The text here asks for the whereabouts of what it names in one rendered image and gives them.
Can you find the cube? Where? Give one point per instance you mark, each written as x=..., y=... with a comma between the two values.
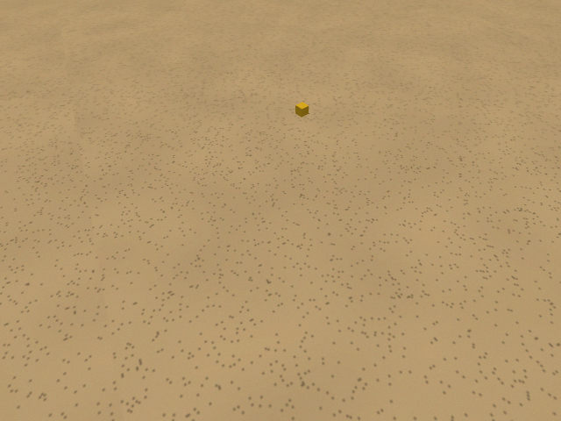
x=302, y=109

